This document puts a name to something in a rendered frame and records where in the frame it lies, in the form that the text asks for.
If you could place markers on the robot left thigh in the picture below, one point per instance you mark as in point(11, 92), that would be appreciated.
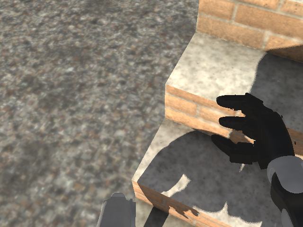
point(117, 212)

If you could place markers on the left robot shin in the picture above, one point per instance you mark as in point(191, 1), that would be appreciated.
point(114, 195)

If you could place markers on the right robot forearm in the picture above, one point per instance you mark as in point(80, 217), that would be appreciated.
point(285, 174)

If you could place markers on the robot right hand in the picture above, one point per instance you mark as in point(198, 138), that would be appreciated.
point(261, 124)

